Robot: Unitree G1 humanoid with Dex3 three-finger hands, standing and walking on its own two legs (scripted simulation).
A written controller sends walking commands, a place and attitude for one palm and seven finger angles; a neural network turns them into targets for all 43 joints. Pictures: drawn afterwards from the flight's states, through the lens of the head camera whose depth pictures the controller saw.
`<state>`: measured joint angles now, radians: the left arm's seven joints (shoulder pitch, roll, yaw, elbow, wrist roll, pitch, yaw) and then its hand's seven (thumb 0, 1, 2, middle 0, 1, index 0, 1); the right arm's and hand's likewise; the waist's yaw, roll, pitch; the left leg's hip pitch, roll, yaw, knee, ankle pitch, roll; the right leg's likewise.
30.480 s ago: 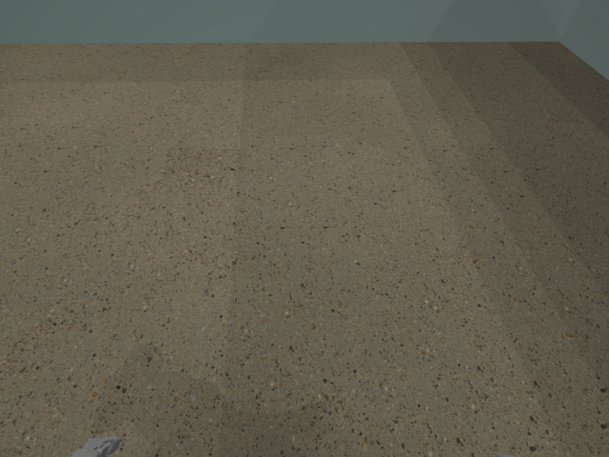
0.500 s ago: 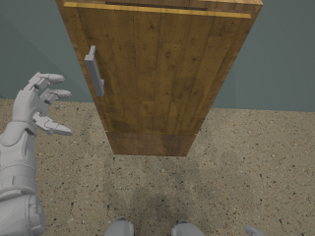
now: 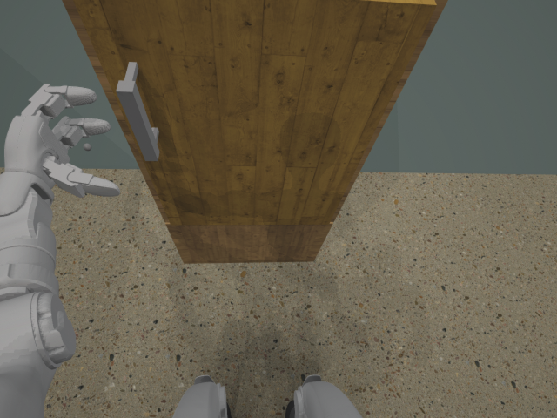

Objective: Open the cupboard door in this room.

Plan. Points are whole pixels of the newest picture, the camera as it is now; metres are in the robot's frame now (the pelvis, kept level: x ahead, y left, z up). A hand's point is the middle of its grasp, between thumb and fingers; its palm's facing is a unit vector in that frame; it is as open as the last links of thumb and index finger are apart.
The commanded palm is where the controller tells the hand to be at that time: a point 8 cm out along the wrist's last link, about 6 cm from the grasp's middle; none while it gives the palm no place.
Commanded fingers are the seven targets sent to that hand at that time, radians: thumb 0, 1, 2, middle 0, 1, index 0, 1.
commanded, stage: move the hooked fingers beside the handle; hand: left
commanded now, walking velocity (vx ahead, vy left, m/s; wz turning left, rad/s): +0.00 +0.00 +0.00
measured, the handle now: (142, 115) +0.54 +0.18 +0.07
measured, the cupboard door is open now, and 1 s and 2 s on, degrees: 0 0 0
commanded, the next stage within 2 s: slide the fingers in behind the handle in 0.96 s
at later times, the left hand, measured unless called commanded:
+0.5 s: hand (90, 140) +0.49 +0.24 +0.07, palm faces -0.01 -1.00 -0.01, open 14.0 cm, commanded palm +0.46 +0.28 +0.07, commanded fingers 0.00 -0.50 0.30 -0.30 -1.20 -0.30 -1.20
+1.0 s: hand (97, 139) +0.49 +0.23 +0.07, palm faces -0.01 -1.00 -0.01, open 14.0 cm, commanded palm +0.47 +0.28 +0.07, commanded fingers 0.00 -0.50 0.30 -0.30 -1.20 -0.30 -1.20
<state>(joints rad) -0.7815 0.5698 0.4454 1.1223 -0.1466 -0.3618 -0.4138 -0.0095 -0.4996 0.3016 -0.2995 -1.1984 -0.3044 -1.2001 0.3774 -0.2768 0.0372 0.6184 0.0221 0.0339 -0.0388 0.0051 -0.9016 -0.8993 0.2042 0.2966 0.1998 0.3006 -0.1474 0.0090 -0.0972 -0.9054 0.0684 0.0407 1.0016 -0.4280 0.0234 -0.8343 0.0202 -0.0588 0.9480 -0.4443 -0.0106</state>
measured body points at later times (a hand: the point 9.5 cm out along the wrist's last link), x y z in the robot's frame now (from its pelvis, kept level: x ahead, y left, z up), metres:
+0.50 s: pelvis +0.00 +0.00 +0.00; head +0.13 +0.03 +0.43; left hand +0.48 +0.29 +0.07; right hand +0.00 -0.26 -0.11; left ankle +0.02 +0.10 -0.68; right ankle +0.00 -0.12 -0.68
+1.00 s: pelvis +0.00 +0.01 -0.01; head +0.13 +0.03 +0.43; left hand +0.49 +0.28 +0.07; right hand +0.02 -0.26 -0.11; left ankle +0.02 +0.10 -0.68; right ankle +0.00 -0.12 -0.68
